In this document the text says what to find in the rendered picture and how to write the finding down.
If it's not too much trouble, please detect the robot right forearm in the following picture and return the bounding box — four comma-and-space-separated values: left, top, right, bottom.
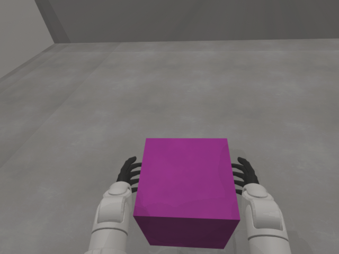
241, 183, 291, 254

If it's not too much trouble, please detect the robot left hand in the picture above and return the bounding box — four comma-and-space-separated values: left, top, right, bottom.
116, 156, 142, 193

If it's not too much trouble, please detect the robot left forearm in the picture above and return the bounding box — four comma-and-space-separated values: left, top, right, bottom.
84, 182, 132, 254

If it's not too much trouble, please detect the robot right hand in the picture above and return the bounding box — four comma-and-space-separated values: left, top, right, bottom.
231, 157, 259, 195

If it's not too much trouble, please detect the carton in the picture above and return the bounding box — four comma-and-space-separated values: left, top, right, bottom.
133, 138, 240, 249

